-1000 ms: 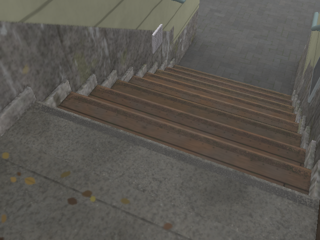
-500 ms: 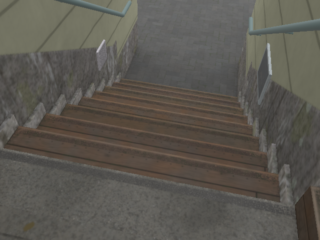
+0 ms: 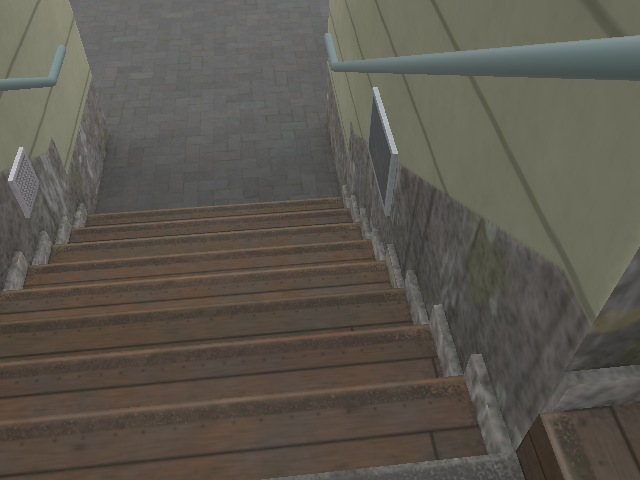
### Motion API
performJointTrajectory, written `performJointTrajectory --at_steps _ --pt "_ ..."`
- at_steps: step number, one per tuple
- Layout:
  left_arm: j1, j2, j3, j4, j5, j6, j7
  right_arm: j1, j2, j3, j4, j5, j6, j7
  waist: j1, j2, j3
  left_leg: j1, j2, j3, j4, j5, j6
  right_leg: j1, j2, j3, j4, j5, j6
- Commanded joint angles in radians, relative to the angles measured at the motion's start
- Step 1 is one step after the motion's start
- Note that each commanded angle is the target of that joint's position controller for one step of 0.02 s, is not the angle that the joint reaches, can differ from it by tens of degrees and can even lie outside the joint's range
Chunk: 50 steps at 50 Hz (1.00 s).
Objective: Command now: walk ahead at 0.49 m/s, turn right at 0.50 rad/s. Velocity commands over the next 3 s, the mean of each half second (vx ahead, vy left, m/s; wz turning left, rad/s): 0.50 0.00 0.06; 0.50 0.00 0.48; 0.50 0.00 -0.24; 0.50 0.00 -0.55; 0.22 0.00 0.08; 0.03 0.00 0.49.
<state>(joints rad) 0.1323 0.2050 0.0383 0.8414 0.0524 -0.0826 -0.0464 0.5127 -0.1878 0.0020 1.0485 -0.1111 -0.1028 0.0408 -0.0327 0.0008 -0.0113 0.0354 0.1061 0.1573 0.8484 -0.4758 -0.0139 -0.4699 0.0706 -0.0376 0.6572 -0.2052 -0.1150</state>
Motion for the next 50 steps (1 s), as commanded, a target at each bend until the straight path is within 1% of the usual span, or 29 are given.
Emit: performJointTrajectory --at_steps 1,2,3,5,10,12,14,17,18,19,20,21,22,23,24,25,26,27,28,30,32,35,37,38,41,42,46,47,50 --pt "0.517 0.172 0.067 0.161 0.031 -0.027 0.015 -0.236 -0.083 -0.023 -0.186 0.067 -0.029 0.021 0.222 -0.022 0.009 -0.908 -0.036 -0.246 0.568 0.017 0.062 0.734 -0.32 0.594 -0.34 0.066 -0.244" --pt "0.392 0.075 0.034 0.152 0.013 -0.028 0.017 -0.23 -0.097 -0.034 -0.184 0.04 -0.025 -0.003 0.152 -0.034 0.035 -0.812 0.002 -0.273 0.532 0.094 0.092 0.509 -0.289 0.541 -0.377 -0.014 -0.239" --pt "0.308 0.005 0.005 0.137 0.007 -0.033 0.013 -0.225 -0.047 -0.029 -0.194 0.013 -0.016 -0.011 0.084 -0.033 0.049 -0.728 0.029 -0.274 0.478 0.172 0.122 0.336 -0.259 0.453 -0.406 -0.011 -0.222" --pt "0.192 -0.055 -0.028 0.098 0.001 -0.033 0.012 -0.126 -0.005 -0.024 -0.171 0.022 0.026 -0.011 -0.025 -0.025 0.062 -0.605 0.052 -0.254 0.433 0.21 0.117 0.057 -0.262 0.39 -0.471 0.009 -0.212" --pt "0.344 0.012 -0.034 0.12 0.024 -0.075 0.015 -0.301 -0.046 -0.022 -0.207 0.045 0.047 0.013 0.023 -0.034 0.011 -0.662 0.047 -0.156 0.097 0.517 0.051 0.057 -0.226 0.189 -0.459 0.39 -0.173" --pt "0.445 0.048 -0.029 0.166 0.011 -0.071 0.019 -0.382 -0.028 -0.015 -0.222 0.053 0.061 0.011 0.059 -0.064 0.025 -0.68 0.014 -0.126 -0.052 0.585 0.026 0.173 -0.243 0.152 -0.445 0.515 -0.148" --pt "0.518 0.055 -0.028 0.214 0.021 -0.055 0.019 -0.444 -0.032 -0.022 -0.238 0.066 0.06 0.012 0.083 -0.072 0.04 -0.791 0.004 -0.164 -0.143 0.604 0.018 0.362 -0.291 0.153 -0.423 0.572 -0.142" --pt "0.522 0.049 -0.023 0.238 0.036 -0.031 0.007 -0.495 -0.025 -0.022 -0.241 0.066 0.055 0.017 0.08 -0.061 0.054 -0.805 -0.006 -0.172 -0.19 0.594 0.04 0.443 -0.305 0.104 -0.408 0.602 -0.121" --pt "0.483 0.046 -0.025 0.226 0.022 -0.029 0.005 -0.5 -0.03 -0.025 -0.242 0.076 0.049 0.016 0.073 -0.067 0.041 -0.786 -0.016 -0.158 -0.189 0.579 0.045 0.464 -0.307 0.08 -0.402 0.618 -0.116" --pt "0.452 0.035 -0.038 0.223 0.07 -0.031 0.013 -0.392 -0.029 -0.033 -0.218 0.044 0.041 0.015 0.016 -0.125 -0.007 -0.653 -0.028 -0.142 0.067 0.606 0.051 0.408 -0.315 0.047 -0.323 0.709 -0.09" --pt "0.367 0.047 -0.034 0.194 0.068 -0.04 0.017 -0.301 -0.073 -0.051 -0.186 0.044 0.034 0.014 -0.038 -0.073 -0.016 -0.574 -0.034 -0.143 0.056 0.553 0.071 0.333 -0.283 -0.029 -0.258 0.813 -0.044" --pt "0.381 0.091 -0.014 0.196 0.007 -0.04 0.025 -0.442 -0.087 -0.056 -0.224 0.063 0.038 0.014 0.017 -0.056 0.012 -0.57 -0.064 -0.107 -0.172 0.354 0.064 0.378 -0.283 -0.036 -0.29 0.774 -0.039" --pt "0.411 0.121 -0.007 0.205 -0.007 -0.034 0.035 -0.516 -0.082 -0.056 -0.252 0.074 0.033 0.009 0.044 -0.069 0.022 -0.506 -0.1 -0.047 -0.224 0.339 0.076 0.422 -0.277 -0.035 -0.265 0.8 -0.037" --pt "0.432 0.169 0.008 0.215 -0.004 -0.019 0.032 -0.468 -0.09 -0.062 -0.233 0.096 0.026 0.001 0.027 -0.061 0.014 -0.416 -0.162 0.004 -0.283 0.363 0.101 0.445 -0.279 -0.043 -0.191 0.893 -0.047" --pt "0.472 0.156 0.008 0.228 0.055 -0.013 0.015 -0.323 -0.13 -0.079 -0.194 0.116 0.007 -0.019 -0.004 -0.05 -0.054 -0.207 -0.183 -0.053 -0.289 0.457 0.152 0.384 -0.244 -0.082 0.031 0.865 -0.016" --pt "0.59 0.016 -0.031 0.22 0.101 -0.02 -0.002 -0.066 -0.21 -0.097 -0.144 0.101 -0.008 -0.04 -0.006 0.143 -0.296 0.294 -0.005 -0.356 -0.196 0.857 0.385 0.036 -0.163 -0.061 0.41 0.413 0.1" --pt "0.57 -0.028 -0.055 0.176 0.077 -0.038 -0.04 0.147 -0.232 -0.095 -0.072 0.062 -0.008 -0.015 -0.094 0.251 -0.462 0.529 0.21 -0.812 -0.421 0.663 0.551 -0.211 -0.003 0.053 0.667 -0.394 0.135" --pt "0.281 0.067 -0.019 0.1 0.005 -0.044 -0.033 0.173 -0.234 -0.12 -0.029 0.045 -0.021 -0.006 -0.177 0.099 -0.153 0.348 0.185 -0.794 -0.508 0.512 0.431 -0.43 -0.046 0.152 0.771 -0.356 0.093" --pt "0.182 0.076 -0.02 0.063 -0.015 -0.042 -0.003 0.035 -0.206 -0.118 -0.057 0.064 -0.028 -0.004 -0.121 -0.021 -0.036 0.119 0.186 -0.702 -0.527 0.479 0.378 -0.412 -0.105 0.17 0.77 -0.254 0.085" --pt "0.18 0.038 -0.035 0.042 0.025 -0.028 0.053 -0.119 -0.05 -0.064 -0.085 0.068 -0.015 -0.003 0.004 -0.021 -0.04 -0.138 0.137 -0.581 -0.552 0.574 0.368 -0.249 -0.183 0.18 0.625 -0.142 0.083" --pt "0.216 0.011 -0.04 0.042 0.042 0.003 0.06 -0.155 -0.005 -0.049 -0.105 0.056 -0.031 -0.003 0.048 0.02 -0.009 -0.321 0.05 -0.476 -0.575 0.497 0.323 -0.162 -0.187 0.16 0.54 -0.071 0.075" --pt "0.159 0.03 -0.035 0.021 0.055 0.029 0.033 -0.106 -0.083 -0.053 -0.092 0.046 -0.037 -0.006 0.024 0.057 0.011 -0.48 -0.027 -0.445 -0.567 0.25 0.295 -0.192 -0.164 0.081 0.429 0.081 0.102" --pt "0.19 -0.012 -0.055 0.029 0.057 0.013 0.007 0.006 -0.077 -0.037 -0.059 0.019 -0.038 -0.02 0.018 0.044 0.018 -0.531 -0.06 -0.44 -0.454 0.323 0.275 -0.219 -0.168 0.081 0.466 0.276 0.096" --pt "0.125 -0.01 -0.061 -0.002 0.07 -0.004 0.002 0.052 -0.011 -0.017 -0.048 0.023 -0.051 -0.038 -0.019 0.022 -0.004 -0.391 -0.067 -0.48 -0.39 0.332 0.271 -0.342 -0.184 0.167 0.344 0.42 0.094" --pt "-0.034 0.01 -0.066 -0.072 0.042 -0.005 0.003 0.09 -0.012 0.008 -0.055 0.041 -0.044 -0.051 -0.055 0.04 -0.022 -0.559 -0.136 -0.441 -0.238 0.282 0.265 -0.161 -0.162 0.094 0.072 0.721 0.109" --pt "-0.051 -0.001 -0.072 -0.104 0.027 0.004 0.005 0.066 -0.048 0.008 -0.064 0.023 -0.028 -0.042 -0.036 0.055 -0.016 -0.695 -0.143 -0.445 -0.214 0.22 0.265 -0.026 -0.138 0.064 0.082 0.701 0.113" --pt "-0.048 0.029 -0.066 -0.151 0.059 0.032 0.002 0.124 -0.057 0.01 -0.074 0.055 -0.032 -0.022 -0.041 0.063 0.059 -0.605 -0.124 -0.59 -0.067 0.118 0.279 0.028 -0.108 0.08 -0.095 0.457 0.128" --pt "-0.065 0.015 -0.078 -0.15 0.055 0.037 0.001 0.14 -0.063 0.014 -0.066 0.044 -0.024 -0.018 -0.057 0.067 0.069 -0.501 -0.092 -0.675 -0.01 0.121 0.296 -0.03 -0.128 0.13 -0.145 0.432 0.124" --pt "0.025 0.019 -0.078 -0.062 0.038 0.023 0.006 0.142 -0.062 0.007 -0.076 0.078 0.0 -0.022 -0.064 0.05 0.098 -0.408 -0.124 -0.695 0.183 0.168 0.271 0.041 -0.149 0.094 -0.363 0.482 0.1"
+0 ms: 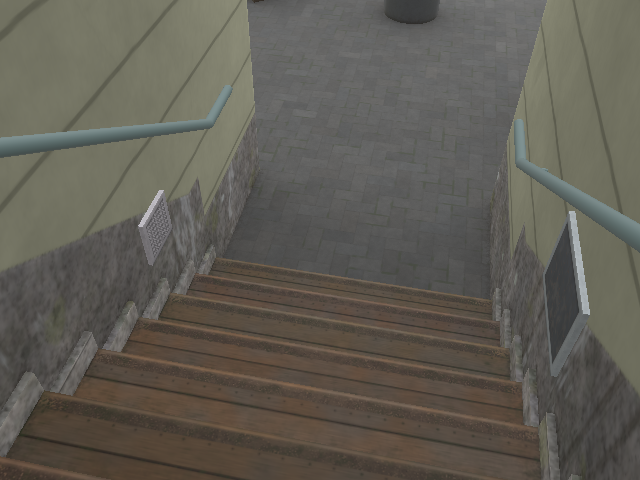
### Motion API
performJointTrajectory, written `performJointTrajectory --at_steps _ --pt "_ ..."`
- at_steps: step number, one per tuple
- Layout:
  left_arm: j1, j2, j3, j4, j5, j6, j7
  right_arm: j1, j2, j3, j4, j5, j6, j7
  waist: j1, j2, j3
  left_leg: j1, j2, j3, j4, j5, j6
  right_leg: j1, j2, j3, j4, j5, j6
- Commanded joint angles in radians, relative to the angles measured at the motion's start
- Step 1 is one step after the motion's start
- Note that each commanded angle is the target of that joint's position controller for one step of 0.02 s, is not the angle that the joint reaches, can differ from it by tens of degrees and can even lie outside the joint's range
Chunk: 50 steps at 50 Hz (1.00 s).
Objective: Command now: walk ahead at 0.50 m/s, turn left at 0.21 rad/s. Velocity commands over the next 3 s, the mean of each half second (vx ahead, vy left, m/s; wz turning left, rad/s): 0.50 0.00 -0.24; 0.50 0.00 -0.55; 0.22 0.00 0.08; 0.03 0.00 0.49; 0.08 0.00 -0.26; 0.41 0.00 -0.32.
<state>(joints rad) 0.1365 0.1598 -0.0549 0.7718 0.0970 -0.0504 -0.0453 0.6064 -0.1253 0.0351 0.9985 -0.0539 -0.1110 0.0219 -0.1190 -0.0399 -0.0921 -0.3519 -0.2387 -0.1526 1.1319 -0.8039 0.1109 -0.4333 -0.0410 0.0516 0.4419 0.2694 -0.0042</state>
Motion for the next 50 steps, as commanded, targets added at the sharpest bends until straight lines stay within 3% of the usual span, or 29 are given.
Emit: performJointTrajectory --at_steps 1,3,4,5,6,7,8,9,10,11,13,14,16,17,19,22,26,27,28,29,30,32,35,36,37,39,41,46,50 --pt "0.164 0.102 0.036 0.083 -0.019 -0.019 0.004 -0.001 -0.141 -0.023 -0.044 0.034 0.02 0.009 0.084 0.034 0.165 -0.091 0.192 -0.331 0.012 0.526 0.119 0.202 -0.03 -0.066 -0.239 0.072 -0.025" --pt "0.679 0.192 0.101 0.258 -0.014 -0.034 -0.012 0.011 -0.145 -0.024 -0.005 -0.014 0.038 0.101 0.28 -0.106 0.017 -0.501 0.099 -0.127 0.586 0.551 0.006 0.87 -0.111 -0.028 -0.056 0.184 -0.155" --pt "0.586 0.275 0.131 0.242 -0.125 -0.018 0.023 0.026 -0.157 -0.086 -0.069 0.105 0.053 -0.023 0.131 -0.114 -0.117 -0.683 0.039 0.142 1.002 -0.165 0.001 1.004 -0.329 0.154 0.265 0.695 -0.233" --pt "0.57 0.299 0.153 0.214 -0.146 -0.017 0.029 -0.012 -0.179 -0.06 -0.121 0.071 0.062 -0.074 0.144 -0.084 -0.187 -0.905 0.114 0.181 1.15 -0.108 -0.009 1.101 -0.422 0.356 0.195 0.309 -0.39" --pt "0.47 0.273 0.132 0.166 0.024 -0.039 -0.02 -0.064 -0.068 0.011 -0.207 -0.031 0.02 0.014 0.236 -0.131 -0.089 -1.139 0.183 -0.033 1.122 0.127 -0.095 0.995 -0.468 0.6 0.056 -0.069 -0.485" --pt "0.351 0.09 0.093 0.181 0.049 -0.043 -0.041 -0.225 -0.117 -0.021 -0.178 -0.045 0.031 0.023 0.17 0.159 0.147 -1.167 0.267 -0.01 0.808 0.416 -0.065 0.715 -0.321 0.389 -0.067 -0.325 -0.341" --pt "0.331 0.023 0.07 0.164 0.018 -0.035 -0.05 -0.189 -0.132 -0.026 -0.179 -0.031 0.041 0.016 0.12 0.08 0.169 -0.945 0.344 0.0 0.629 0.507 -0.07 0.401 -0.313 0.421 -0.081 -0.216 -0.409" --pt "0.259 -0.078 0.036 0.157 0.013 -0.055 -0.017 -0.154 -0.102 -0.019 -0.15 -0.043 0.045 0.027 0.053 0.082 0.242 -0.794 0.411 -0.004 0.276 0.741 -0.034 0.11 -0.182 0.296 -0.095 -0.254 -0.341" --pt "0.248 -0.045 0.043 0.179 -0.013 -0.076 -0.006 -0.188 -0.086 -0.012 -0.145 -0.059 0.054 0.037 0.061 -0.043 0.216 -0.629 0.397 0.077 0.208 0.816 -0.02 -0.083 -0.044 0.172 -0.03 -0.292 -0.308" --pt "0.253 -0.047 0.036 0.16 -0.046 -0.08 -0.001 -0.234 -0.104 -0.019 -0.132 -0.067 0.043 0.052 0.105 0.024 0.163 -0.398 0.357 0.148 -0.067 1.012 -0.039 -0.251 -0.004 0.107 -0.044 -0.415 -0.317" --pt "0.339 0.087 0.054 0.212 0.0 -0.086 -0.014 -0.323 -0.041 0.004 -0.131 -0.046 0.04 0.077 0.101 -0.066 0.1 -0.153 0.335 0.205 0.018 1.078 -0.088 -0.376 -0.007 0.165 0.002 -0.234 -0.31" --pt "0.349 0.129 0.061 0.189 -0.01 -0.092 -0.012 -0.282 -0.08 -0.002 -0.128 -0.049 0.03 0.07 0.084 0.006 0.072 -0.083 0.295 0.237 0.027 1.028 -0.107 -0.383 -0.002 0.162 0.064 -0.175 -0.309" --pt "0.53 0.048 0.04 0.281 -0.042 -0.109 0.03 -0.5 -0.158 -0.015 -0.198 -0.063 0.033 0.027 0.199 0.032 0.083 -0.684 0.36 0.067 -0.174 0.991 -0.153 0.235 -0.095 0.381 0.256 -0.249 -0.333" --pt "0.755 0.017 0.041 0.346 -0.048 -0.105 0.068 -0.591 -0.131 0.0 -0.214 -0.078 0.039 0.016 0.316 0.014 0.075 -1.032 0.349 0.014 -0.336 0.986 -0.174 0.627 -0.096 0.478 0.371 -0.337 -0.33" --pt "0.823 -0.045 0.035 0.36 -0.048 -0.074 0.1 -0.714 -0.076 0.02 -0.22 -0.08 0.037 0.034 0.371 0.026 0.121 -1.111 0.353 -0.007 -0.618 1.105 -0.153 0.695 -0.054 0.542 0.455 -0.386 -0.291" --pt "0.529 0.073 0.043 0.259 0.003 -0.049 0.035 -0.602 -0.052 0.033 -0.267 -0.047 0.059 0.052 0.218 -0.027 0.155 -0.051 0.324 0.186 -0.466 1.367 -0.086 -0.401 0.06 0.378 0.328 -0.731 -0.271" --pt "0.458 0.09 0.047 0.233 -0.019 -0.058 0.038 -0.445 -0.171 -0.022 -0.279 -0.014 0.06 0.031 0.129 0.026 0.221 0.198 0.29 0.174 -0.759 1.037 -0.051 -0.233 0.071 0.419 0.566 -0.726 -0.209" --pt "0.427 0.109 0.045 0.232 -0.018 -0.043 0.013 -0.215 -0.239 -0.06 -0.209 0.008 0.042 0.018 0.028 0.034 0.164 0.385 0.326 0.177 -0.92 1.128 -0.012 -0.198 0.095 0.384 0.805 -0.578 -0.166" --pt "0.552 0.082 0.046 0.283 -0.006 -0.046 -0.043 0.076 -0.301 -0.106 -0.096 -0.012 0.031 0.008 -0.027 0.104 0.022 0.729 0.419 0.164 -0.781 1.286 0.079 -0.31 0.157 0.263 1.116 -0.494 -0.08" --pt "0.763 -0.036 0.036 0.308 -0.043 -0.056 -0.069 0.093 -0.373 -0.127 -0.114 -0.037 0.036 0.041 0.068 0.286 -0.263 1.068 0.616 0.05 -0.332 1.942 0.281 -0.556 0.22 0.145 1.683 -1.089 -0.054" --pt "0.724 0.026 0.044 0.225 -0.073 -0.06 -0.078 0.04 -0.396 -0.125 -0.122 -0.053 0.047 0.082 0.09 0.214 -0.3 1.028 0.735 -0.132 -0.389 2.027 0.332 -0.742 0.192 0.14 1.807 -1.036 -0.055" --pt "0.474 0.061 0.058 0.151 -0.057 -0.032 -0.027 -0.172 -0.239 -0.088 -0.153 -0.043 0.044 0.081 0.092 0.028 -0.033 0.544 0.738 -0.155 -0.621 1.126 0.253 -0.837 0.058 0.137 1.628 -0.748 -0.028" --pt "0.458 -0.026 0.035 0.163 -0.042 -0.017 -0.015 -0.183 -0.015 -0.028 -0.101 -0.043 0.006 0.028 0.225 0.034 0.191 -0.04 0.546 0.046 -0.789 0.825 0.074 -0.545 -0.113 0.097 1.151 -0.34 -0.085" --pt "0.42 -0.027 0.036 0.159 -0.032 -0.014 -0.035 -0.163 -0.044 -0.033 -0.077 -0.032 -0.012 0.012 0.207 0.119 0.213 -0.095 0.515 0.071 -0.811 0.788 0.059 -0.522 -0.091 0.049 1.072 -0.32 -0.091" --pt "0.392 0.013 0.049 0.162 -0.034 -0.021 -0.056 -0.142 -0.043 -0.023 -0.054 -0.027 -0.03 -0.008 0.165 0.046 0.2 -0.136 0.507 0.131 -0.815 0.75 0.064 -0.486 -0.083 0.053 0.85 -0.144 -0.088" --pt "0.366 0.037 0.069 0.17 -0.032 -0.014 -0.081 -0.029 -0.099 -0.016 0.041 -0.075 -0.037 -0.019 0.152 0.137 0.166 -0.079 0.556 0.076 -0.804 0.699 0.086 -0.54 -0.088 0.087 0.861 -0.05 -0.091" --pt "0.342 0.049 0.071 0.175 -0.009 -0.027 -0.083 -0.102 -0.14 -0.018 0.043 -0.077 -0.047 -0.025 0.178 0.078 0.13 -0.018 0.553 0.074 -0.76 0.665 0.054 -0.604 -0.075 0.169 0.859 0.003 -0.111" --pt "0.174 0.069 0.058 0.126 -0.027 -0.043 -0.049 0.056 -0.065 0.026 0.172 -0.082 -0.067 -0.051 0.112 0.069 0.199 0.268 0.582 0.107 -0.721 0.709 0.009 -0.752 -0.081 0.232 0.563 0.134 -0.11" --pt "0.039 0.085 0.053 0.092 -0.013 -0.033 -0.064 0.078 -0.03 0.06 0.16 -0.079 -0.065 -0.034 0.086 0.065 0.246 0.04 0.513 0.296 -0.694 0.661 0.046 -0.365 -0.1 0.045 0.426 0.255 -0.081"
Over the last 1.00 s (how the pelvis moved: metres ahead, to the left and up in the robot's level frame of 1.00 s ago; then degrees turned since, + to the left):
0.53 0.10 -0.07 23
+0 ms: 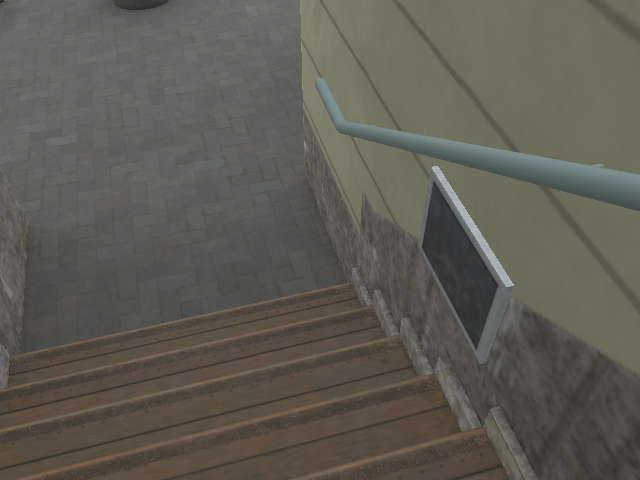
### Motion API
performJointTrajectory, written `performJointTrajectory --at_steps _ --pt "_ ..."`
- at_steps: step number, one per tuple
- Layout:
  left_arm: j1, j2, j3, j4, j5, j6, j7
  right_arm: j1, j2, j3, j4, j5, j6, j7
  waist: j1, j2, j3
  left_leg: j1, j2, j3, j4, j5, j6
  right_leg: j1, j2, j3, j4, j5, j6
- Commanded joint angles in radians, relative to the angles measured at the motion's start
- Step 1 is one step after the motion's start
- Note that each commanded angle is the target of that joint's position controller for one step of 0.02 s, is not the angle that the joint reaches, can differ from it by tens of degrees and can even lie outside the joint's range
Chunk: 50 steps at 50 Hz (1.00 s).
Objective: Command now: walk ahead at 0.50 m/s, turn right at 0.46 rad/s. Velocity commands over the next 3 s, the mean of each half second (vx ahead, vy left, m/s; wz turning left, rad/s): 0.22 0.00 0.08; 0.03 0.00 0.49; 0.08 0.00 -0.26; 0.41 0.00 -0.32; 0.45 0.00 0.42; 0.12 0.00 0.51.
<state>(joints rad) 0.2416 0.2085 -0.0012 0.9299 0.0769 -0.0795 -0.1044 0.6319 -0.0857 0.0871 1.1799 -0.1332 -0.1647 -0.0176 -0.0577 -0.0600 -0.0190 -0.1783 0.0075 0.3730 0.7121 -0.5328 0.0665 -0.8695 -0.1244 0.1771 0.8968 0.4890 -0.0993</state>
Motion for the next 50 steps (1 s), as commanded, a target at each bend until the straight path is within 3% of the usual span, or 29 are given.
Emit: performJointTrajectory --at_steps 1,5,8,9,10,11,12,13,14,15,16,17,18,19,20,22,23,25,29,34,35,36,37,38,39,41,44,47,50 --pt "-0.066 0.043 -0.003 -0.076 0.019 0.01 -0.009 0.05 -0.078 0.01 -0.02 -0.005 -0.009 0.014 0.03 0.092 0.19 -0.137 0.281 -0.236 -0.247 0.358 0.103 0.103 -0.017 -0.086 -0.052 0.007 0.009" --pt "-0.208 0.051 -0.003 -0.139 0.018 0.032 -0.001 0.092 -0.145 -0.036 -0.005 0.056 0.008 -0.026 -0.049 0.1 0.221 0.041 0.256 -0.253 -0.086 0.444 0.09 0.181 0.02 -0.154 -0.377 -0.162 0.062" --pt "-0.25 0.03 -0.018 -0.107 0.032 0.057 0.002 0.114 -0.141 -0.072 -0.008 0.043 0.077 -0.026 -0.101 0.079 0.218 0.176 0.319 -0.389 0.028 0.448 0.109 0.147 0.003 -0.128 -0.634 -0.165 0.08" --pt "-0.28 0.03 0.014 -0.054 -0.11 0.035 0.069 0.115 -0.146 -0.088 -0.018 0.13 0.108 -0.015 -0.18 0.033 0.253 0.142 0.163 -0.237 0.16 0.458 0.077 0.272 0.097 -0.328 -0.669 0.011 0.099" --pt "-0.153 0.031 0.012 -0.011 -0.114 0.017 0.086 0.136 -0.128 -0.089 -0.013 0.132 0.13 -0.015 -0.133 0.039 0.199 0.048 0.141 -0.28 0.3 0.442 0.084 0.475 0.08 -0.296 -0.737 0.073 0.093" --pt "-0.048 0.059 -0.008 0.011 0.049 0.04 0.048 0.188 -0.108 -0.068 0.01 0.038 0.134 0.018 -0.074 0.038 0.062 -0.032 0.258 -0.434 0.257 0.344 0.051 0.692 -0.023 -0.143 -0.787 0.007 0.04" --pt "0.082 0.153 0.054 0.003 0.04 0.032 0.053 0.006 -0.189 -0.101 -0.043 0.058 0.143 0.058 0.063 0.042 0.054 -0.111 0.228 -0.363 0.39 0.3 0.034 0.859 0.007 -0.225 -0.85 -0.03 0.011" --pt "0.232 0.252 0.095 0.033 0.028 0.027 0.065 0.039 -0.165 -0.089 -0.043 0.027 0.154 0.103 0.1 -0.016 -0.072 -0.354 0.179 -0.363 0.605 0.112 -0.047 1.234 -0.08 -0.179 -0.678 0.297 -0.061" --pt "0.432 0.35 0.139 0.097 0.037 0.048 0.055 0.205 -0.057 -0.075 -0.042 0.087 0.142 0.144 0.094 -0.218 -0.411 -0.546 0.062 -0.276 1.122 -0.443 -0.128 1.704 -0.277 -0.159 -0.248 0.986 -0.215" --pt "0.439 0.295 0.131 0.077 0.04 0.056 0.047 0.072 -0.141 -0.095 -0.126 0.125 0.12 0.154 0.144 -0.141 -0.502 -0.686 0.087 -0.303 1.283 -0.539 -0.152 1.712 -0.349 -0.115 -0.218 0.972 -0.263" --pt "0.381 0.254 0.123 0.072 0.04 0.052 0.053 -0.107 -0.152 -0.101 -0.187 0.156 0.107 0.145 0.158 -0.059 -0.323 -0.821 0.095 -0.291 1.302 -0.543 -0.173 1.544 -0.344 -0.134 -0.273 0.886 -0.214" --pt "0.275 0.182 0.087 0.062 -0.006 0.047 0.035 -0.136 -0.08 -0.068 -0.223 0.153 0.089 0.137 0.113 -0.026 -0.286 -0.811 0.139 -0.35 1.231 -0.553 -0.188 1.349 -0.367 -0.117 -0.312 0.701 -0.206" --pt "0.107 0.107 0.053 0.03 0.0 0.036 0.026 -0.175 -0.022 -0.04 -0.223 0.147 0.082 0.143 0.04 0.105 -0.085 -0.741 0.188 -0.406 0.994 -0.371 -0.171 1.031 -0.302 -0.174 -0.426 0.41 -0.108" --pt "0.105 0.149 0.052 0.023 -0.027 0.035 0.0 -0.066 -0.029 -0.039 -0.228 0.144 0.073 0.123 -0.028 0.017 0.003 -0.553 0.187 -0.41 0.921 -0.3 -0.206 0.749 -0.37 -0.17 -0.465 0.488 -0.149" --pt "0.091 0.184 0.064 0.003 -0.02 0.02 0.003 -0.012 -0.073 -0.055 -0.228 0.156 0.074 0.107 -0.051 0.009 0.041 -0.438 0.131 -0.383 0.977 -0.258 -0.214 0.589 -0.368 -0.206 -0.516 0.411 -0.202" --pt "0.059 0.147 0.064 -0.016 0.024 -0.024 0.07 -0.024 -0.106 -0.075 -0.241 0.113 0.076 0.069 -0.039 0.033 0.016 -0.455 0.102 -0.414 0.848 0.02 -0.164 0.455 -0.263 -0.266 -0.537 0.04 -0.243" --pt "0.011 0.161 0.067 -0.066 0.045 -0.04 0.092 0.023 -0.108 -0.086 -0.205 0.082 0.08 0.083 -0.05 0.135 0.0 -0.449 0.112 -0.442 0.586 0.426 -0.129 0.467 -0.223 -0.33 -0.528 -0.124 -0.223" --pt "-0.022 0.18 0.071 -0.092 0.037 -0.04 0.104 -0.045 -0.1 -0.095 -0.259 0.062 0.098 0.101 -0.067 0.007 -0.006 -0.39 0.108 -0.401 0.383 0.513 -0.121 0.484 -0.245 -0.334 -0.549 -0.113 -0.19" --pt "0.086 0.162 0.094 -0.085 0.015 -0.021 0.142 -0.196 -0.112 -0.111 -0.428 0.047 0.151 0.057 0.021 -0.044 0.088 -0.465 0.144 -0.406 0.348 0.388 -0.076 0.566 -0.411 -0.223 -0.581 -0.541 -0.136" --pt "0.108 0.172 0.127 -0.097 0.013 -0.023 0.195 -0.266 -0.153 -0.161 -0.501 0.086 0.155 0.018 0.082 -0.006 0.081 -0.219 0.009 -0.207 -0.013 0.327 -0.021 0.495 -0.322 -0.308 -0.535 -1.066 -0.016" --pt "0.133 0.128 0.118 -0.098 0.015 -0.031 0.191 -0.115 -0.229 -0.206 -0.445 0.091 0.131 0.015 0.02 0.087 0.006 0.041 -0.007 -0.29 -0.128 0.505 0.024 0.422 -0.249 -0.37 -0.337 -1.09 0.061" --pt "0.093 -0.007 0.079 -0.22 0.028 -0.053 0.179 0.118 -0.363 -0.241 -0.405 0.087 0.105 -0.011 -0.058 0.403 -0.252 0.541 0.304 -0.765 -0.187 0.974 0.253 0.089 -0.063 -0.482 0.176 -1.333 0.161" --pt "-0.086 0.003 0.07 -0.321 -0.031 -0.059 0.175 0.319 -0.413 -0.243 -0.388 0.013 0.078 0.019 -0.167 0.214 -0.294 0.683 0.393 -1.058 -0.245 0.907 0.278 -0.17 0.139 -0.129 0.248 -1.348 0.163" --pt "-0.211 0.006 0.059 -0.371 -0.099 -0.069 0.189 0.339 -0.362 -0.229 -0.373 -0.015 0.065 0.051 -0.25 0.169 -0.053 0.528 0.409 -1.118 -0.327 0.671 0.168 -0.352 0.208 0.021 0.244 -1.263 0.139" --pt "-0.187 0.072 0.076 -0.343 -0.099 -0.075 0.207 0.199 -0.349 -0.219 -0.381 0.026 0.078 0.07 -0.153 0.197 0.05 0.372 0.372 -0.974 -0.339 0.551 0.09 -0.382 0.179 0.016 0.28 -1.142 0.11" --pt "-0.002 0.171 0.103 -0.271 -0.023 -0.07 0.21 -0.088 -0.364 -0.214 -0.465 0.117 0.121 0.098 0.045 0.272 0.07 -0.069 0.324 -0.787 -0.356 0.465 0.083 -0.182 0.085 -0.091 0.473 -0.952 0.087" --pt "0.181 0.044 0.05 -0.248 -0.052 -0.016 0.139 -0.152 -0.232 -0.143 -0.402 0.043 0.095 0.079 0.155 0.11 0.052 -0.455 0.179 -0.666 -0.353 0.251 0.015 -0.001 0.127 -0.142 0.86 -0.659 0.107" --pt "0.188 0.059 0.037 -0.263 -0.061 0.001 0.083 -0.158 -0.281 -0.132 -0.334 0.054 0.057 0.051 0.132 0.127 0.068 -0.485 0.111 -0.607 -0.344 0.146 -0.014 -0.028 0.124 -0.167 0.924 -0.595 0.139" --pt "0.192 0.057 0.023 -0.223 -0.058 0.015 0.049 -0.1 -0.198 -0.078 -0.259 0.093 0.048 0.076 0.076 0.139 0.05 -0.298 0.132 -0.657 -0.273 0.17 -0.063 -0.124 0.087 -0.077 0.84 -0.523 0.2"
Over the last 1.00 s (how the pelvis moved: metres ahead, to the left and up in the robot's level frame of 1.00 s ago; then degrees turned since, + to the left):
0.46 -0.02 -0.29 -30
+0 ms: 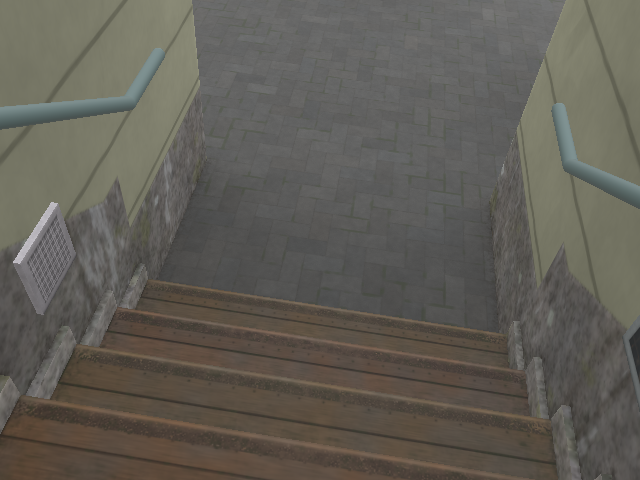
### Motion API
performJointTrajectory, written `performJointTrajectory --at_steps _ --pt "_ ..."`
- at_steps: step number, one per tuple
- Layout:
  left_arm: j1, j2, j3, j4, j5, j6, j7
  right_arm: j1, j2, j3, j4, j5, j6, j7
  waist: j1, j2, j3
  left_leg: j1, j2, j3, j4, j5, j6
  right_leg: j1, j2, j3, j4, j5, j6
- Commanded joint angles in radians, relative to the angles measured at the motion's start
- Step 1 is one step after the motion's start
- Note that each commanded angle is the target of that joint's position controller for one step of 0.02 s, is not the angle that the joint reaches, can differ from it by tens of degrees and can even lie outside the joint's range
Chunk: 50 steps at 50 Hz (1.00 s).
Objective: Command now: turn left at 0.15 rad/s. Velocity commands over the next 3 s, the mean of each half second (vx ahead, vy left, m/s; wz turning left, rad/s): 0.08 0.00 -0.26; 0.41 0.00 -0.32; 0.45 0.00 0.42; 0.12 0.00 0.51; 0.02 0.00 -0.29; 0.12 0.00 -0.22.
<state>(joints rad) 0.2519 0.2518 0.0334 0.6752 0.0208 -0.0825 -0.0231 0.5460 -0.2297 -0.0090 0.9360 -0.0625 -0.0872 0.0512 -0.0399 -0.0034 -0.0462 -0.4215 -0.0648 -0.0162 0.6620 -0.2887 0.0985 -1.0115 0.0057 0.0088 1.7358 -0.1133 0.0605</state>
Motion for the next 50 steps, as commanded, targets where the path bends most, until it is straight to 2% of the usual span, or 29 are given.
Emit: performJointTrajectory --at_steps 1,3,4,5,7,11,14,16,19,22,23,26,27,28,29,30,31,32,33,34,35,36,37,38,40,43,46,49,50 --pt "0.154 0.028 -0.01 0.034 -0.012 0.018 -0.032 -0.011 -0.06 0.031 -0.011 0.029 -0.027 0.013 0.036 0.089 0.059 0.045 0.233 -0.301 -0.208 -0.023 -0.094 -0.028 -0.043 0.133 -0.049 0.104 0.061" --pt "0.116 0.062 0.0 0.047 -0.026 0.014 -0.02 0.003 -0.085 0.043 0.005 0.03 -0.021 0.028 0.006 0.097 0.038 0.212 0.279 -0.341 -0.192 0.126 -0.069 -0.073 -0.042 0.204 -0.179 0.12 0.092" --pt "0.011 0.028 0.003 0.064 0.02 0.105 0.042 -0.065 -0.074 0.003 -0.019 0.124 0.044 -0.072 0.02 -0.093 -0.055 0.278 0.282 -0.263 -0.165 0.47 -0.034 0.121 -0.028 0.138 -0.476 -0.012 0.055" --pt "0.138 0.039 0.007 0.075 -0.012 0.039 -0.012 0.038 -0.12 0.047 0.023 0.034 -0.003 0.014 0.026 0.21 0.045 0.228 0.262 -0.294 -0.17 0.356 -0.055 0.079 -0.047 0.195 -0.328 0.081 0.086" --pt "0.232 0.082 0.03 0.151 0.017 0.008 -0.032 -0.142 -0.112 0.044 0.005 0.023 -0.03 0.07 0.091 0.14 0.028 0.069 0.258 -0.23 -0.145 0.378 -0.017 0.254 -0.063 0.13 -0.343 0.033 0.096" --pt "0.149 0.086 0.044 0.139 -0.011 0.009 0.034 -0.084 -0.171 0.007 0.018 0.044 -0.016 0.03 -0.027 0.095 0.022 0.303 0.397 -0.399 -0.205 0.411 0.153 0.129 -0.072 0.221 -0.501 -0.116 0.126" --pt "0.013 0.012 0.009 0.104 0.026 0.022 0.078 0.001 -0.194 -0.042 0.024 0.054 -0.004 -0.029 -0.112 0.065 0.024 0.487 0.424 -0.404 -0.22 0.447 0.306 -0.023 -0.08 0.151 -0.696 -0.227 0.106" --pt "0.101 0.001 -0.004 0.158 0.062 0.018 0.087 0.021 -0.152 -0.047 0.017 0.022 -0.001 -0.041 -0.108 0.079 0.034 0.42 0.447 -0.399 -0.273 0.222 0.326 0.01 -0.111 0.122 -0.664 -0.239 0.069" --pt "0.137 0.009 -0.003 0.21 0.096 0.008 0.046 -0.066 -0.107 -0.038 -0.007 0.008 -0.018 -0.039 -0.064 0.072 0.082 0.183 0.375 -0.268 -0.371 -0.249 0.242 0.19 -0.111 0.012 -0.647 -0.225 -0.002" --pt "0.041 0.004 -0.008 0.184 0.074 0.002 0.003 -0.141 -0.101 -0.037 -0.022 0.002 -0.037 -0.056 -0.06 0.09 0.087 0.08 0.367 -0.147 -0.396 -0.316 0.188 0.337 -0.095 -0.058 -0.699 -0.234 -0.045" --pt "0.094 0.0 -0.011 0.206 0.081 0.0 -0.008 -0.148 -0.092 -0.038 -0.004 -0.029 -0.039 -0.06 -0.03 0.115 0.081 0.048 0.381 -0.147 -0.37 -0.281 0.167 0.385 -0.103 -0.013 -0.584 -0.148 -0.068" --pt "-0.042 0.036 0.002 0.151 0.088 -0.013 -0.027 -0.19 -0.116 -0.043 -0.008 0.015 -0.051 -0.077 -0.058 0.099 0.111 0.049 0.378 -0.066 -0.334 -0.333 0.139 0.422 -0.069 -0.106 -0.774 -0.272 -0.113" --pt "0.004 0.02 0.001 0.161 0.097 -0.025 -0.033 -0.211 -0.109 -0.039 -0.006 -0.013 -0.052 -0.088 -0.021 0.126 0.071 -0.008 0.404 -0.072 -0.282 -0.288 0.11 0.525 -0.074 -0.062 -0.66 -0.175 -0.135" --pt "-0.015 0.024 0.008 0.147 0.072 -0.033 -0.03 -0.219 -0.144 -0.048 -0.017 0.014 -0.049 -0.089 -0.022 0.097 0.071 0.025 0.418 -0.052 -0.281 -0.32 0.128 0.517 -0.044 -0.116 -0.802 -0.311 -0.135" --pt "-0.023 0.011 0.007 0.153 0.051 -0.044 -0.014 -0.22 -0.185 -0.062 -0.02 0.009 -0.042 -0.093 -0.021 0.072 0.08 0.024 0.418 -0.036 -0.233 -0.306 0.109 0.615 -0.023 -0.15 -0.922 -0.27 -0.132" --pt "0.043 -0.004 0.015 0.175 0.024 -0.059 -0.006 -0.231 -0.244 -0.078 -0.008 -0.014 -0.032 -0.08 0.03 0.021 0.074 -0.004 0.395 0.005 -0.082 -0.221 0.097 0.759 0.015 -0.181 -1.067 -0.134 -0.132" --pt "0.206 0.016 0.043 0.236 0.036 -0.073 0.01 -0.246 -0.253 -0.09 0.003 -0.069 -0.027 -0.053 0.12 -0.082 -0.002 -0.089 0.314 0.097 0.235 -0.096 0.089 0.994 0.075 -0.196 -1.149 -0.027 -0.126" --pt "0.38 0.178 0.072 0.291 0.076 -0.09 0.035 -0.303 -0.122 -0.068 -0.077 -0.075 -0.023 -0.015 0.128 -0.299 -0.065 -0.343 0.112 0.171 0.666 -0.329 0.004 1.179 -0.112 0.222 -1.241 0.08 -0.286" --pt "0.507 0.252 0.079 0.274 0.094 -0.103 -0.005 -0.326 -0.001 -0.022 -0.14 -0.018 -0.042 0.009 0.157 -0.136 -0.103 -0.59 0.012 -0.037 0.736 -0.32 -0.007 1.372 -0.255 0.491 -1.269 0.265 -0.406" --pt "0.501 0.209 0.081 0.276 0.101 -0.101 -0.049 -0.512 -0.046 -0.026 -0.21 0.029 -0.058 0.01 0.244 -0.091 0.076 -0.81 0.025 -0.096 0.706 -0.323 -0.024 1.271 -0.347 0.67 -1.366 -0.11 -0.473" --pt "0.362 0.119 0.063 0.248 0.047 -0.087 -0.07 -0.534 -0.087 -0.041 -0.189 0.024 -0.06 -0.025 0.19 -0.069 0.121 -0.826 0.104 -0.094 0.753 -0.266 -0.046 1.162 -0.336 0.62 -1.326 -0.235 -0.462" --pt "0.232 0.068 0.044 0.23 0.029 -0.066 -0.083 -0.456 -0.106 -0.05 -0.146 0.011 -0.059 -0.054 0.098 -0.03 0.114 -0.743 0.123 -0.079 0.788 -0.203 -0.063 0.99 -0.284 0.54 -1.246 -0.106 -0.46" --pt "0.12 -0.025 0.006 0.201 0.043 -0.045 -0.074 -0.365 -0.094 -0.037 -0.104 -0.023 -0.044 -0.055 0.017 0.03 0.087 -0.62 0.154 -0.103 0.692 -0.111 -0.061 0.773 -0.248 0.444 -1.155 -0.021 -0.436" --pt "0.047 -0.037 -0.002 0.197 0.059 -0.036 -0.058 -0.297 -0.049 -0.016 -0.065 -0.045 -0.025 -0.05 -0.018 0.024 0.126 -0.536 0.189 -0.106 0.637 0.045 -0.061 0.596 -0.214 0.35 -1.142 -0.053 -0.409" --pt "0.007 -0.082 -0.027 0.174 0.061 -0.063 -0.01 -0.242 -0.046 -0.002 -0.022 -0.075 -0.001 -0.001 -0.019 -0.009 0.027 -0.391 0.164 -0.104 0.484 0.46 -0.064 0.453 -0.091 0.218 -1.088 -0.145 -0.349" --pt "0.088 -0.001 -0.037 0.196 0.062 -0.084 0.0 -0.287 -0.085 -0.02 -0.016 -0.04 -0.019 0.001 0.005 -0.01 -0.002 -0.042 0.163 0.0 0.23 0.805 -0.098 0.229 -0.04 0.116 -0.986 -0.27 -0.281" --pt "0.216 0.008 -0.051 0.263 0.057 -0.062 -0.032 -0.391 -0.116 -0.031 -0.038 -0.041 -0.002 0.004 0.049 -0.053 0.099 -0.066 0.147 0.03 0.216 0.533 -0.125 0.299 -0.125 0.24 -0.933 -0.332 -0.331" --pt "0.284 0.037 -0.041 0.28 0.025 -0.048 0.0 -0.612 -0.085 -0.005 -0.087 -0.002 -0.007 -0.007 0.181 -0.051 0.109 -0.38 0.164 0.008 -0.069 0.322 -0.117 0.774 -0.181 0.389 -0.83 -0.062 -0.336" --pt "0.232 0.063 -0.035 0.264 0.034 -0.043 -0.002 -0.49 -0.057 0.005 -0.051 -0.025 -0.016 -0.013 0.132 -0.066 0.08 -0.244 0.121 0.067 0.035 0.266 -0.118 0.733 -0.171 0.377 -0.738 0.022 -0.345"
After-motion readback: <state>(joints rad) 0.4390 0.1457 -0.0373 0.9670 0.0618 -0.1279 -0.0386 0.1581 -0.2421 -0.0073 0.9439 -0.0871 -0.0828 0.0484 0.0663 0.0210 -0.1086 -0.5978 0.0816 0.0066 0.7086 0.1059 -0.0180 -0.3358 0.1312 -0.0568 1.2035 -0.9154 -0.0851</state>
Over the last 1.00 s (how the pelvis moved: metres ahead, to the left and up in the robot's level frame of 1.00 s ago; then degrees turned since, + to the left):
0.19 0.07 -0.15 22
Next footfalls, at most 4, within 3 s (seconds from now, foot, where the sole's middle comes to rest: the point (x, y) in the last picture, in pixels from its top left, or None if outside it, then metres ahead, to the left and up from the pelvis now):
0.62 right None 0.05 -0.22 -0.76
1.06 left None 0.34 -0.14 -0.94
1.44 right None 0.55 -0.41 -1.11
1.94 left None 0.59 -0.17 -1.11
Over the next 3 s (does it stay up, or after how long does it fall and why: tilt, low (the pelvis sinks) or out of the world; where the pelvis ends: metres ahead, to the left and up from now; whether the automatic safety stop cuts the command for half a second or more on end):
stays up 0.59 -0.34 -0.36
